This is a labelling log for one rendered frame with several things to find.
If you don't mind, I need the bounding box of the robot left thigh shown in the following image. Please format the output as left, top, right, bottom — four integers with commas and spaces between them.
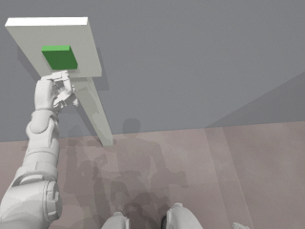
101, 216, 131, 229

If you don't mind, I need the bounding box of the robot thigh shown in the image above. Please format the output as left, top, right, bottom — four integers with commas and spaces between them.
101, 216, 131, 229
167, 207, 203, 229

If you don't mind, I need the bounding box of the button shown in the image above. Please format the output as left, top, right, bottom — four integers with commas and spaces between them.
41, 45, 78, 70

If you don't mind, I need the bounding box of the left robot upper arm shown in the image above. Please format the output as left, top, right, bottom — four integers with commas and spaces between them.
0, 180, 63, 229

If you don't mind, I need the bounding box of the panel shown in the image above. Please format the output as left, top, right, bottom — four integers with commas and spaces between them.
5, 17, 113, 147

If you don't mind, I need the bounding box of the robot left forearm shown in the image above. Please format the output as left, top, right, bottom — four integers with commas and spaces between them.
0, 110, 60, 223

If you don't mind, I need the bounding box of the robot left hand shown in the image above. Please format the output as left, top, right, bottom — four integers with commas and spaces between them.
34, 70, 79, 115

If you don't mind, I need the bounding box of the robot right thigh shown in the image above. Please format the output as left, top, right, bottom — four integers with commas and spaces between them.
167, 207, 203, 229

